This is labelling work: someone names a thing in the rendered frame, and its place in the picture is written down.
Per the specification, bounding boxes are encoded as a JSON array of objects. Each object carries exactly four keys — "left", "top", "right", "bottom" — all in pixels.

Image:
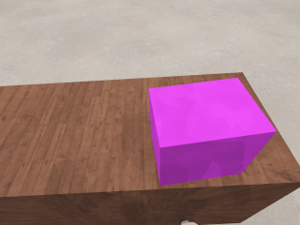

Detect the carton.
[{"left": 148, "top": 78, "right": 277, "bottom": 186}]

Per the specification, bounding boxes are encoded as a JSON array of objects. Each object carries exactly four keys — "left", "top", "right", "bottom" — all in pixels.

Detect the pedestal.
[{"left": 0, "top": 72, "right": 300, "bottom": 225}]

